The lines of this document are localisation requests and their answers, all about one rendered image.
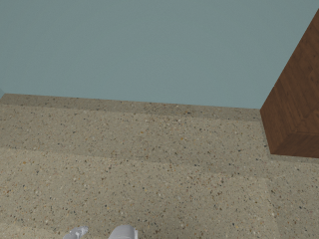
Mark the left robot hand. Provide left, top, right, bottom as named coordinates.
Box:
left=63, top=225, right=89, bottom=239

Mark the cupboard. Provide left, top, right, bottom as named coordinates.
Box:
left=260, top=8, right=319, bottom=158

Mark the robot left thigh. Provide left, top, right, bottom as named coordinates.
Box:
left=108, top=225, right=139, bottom=239

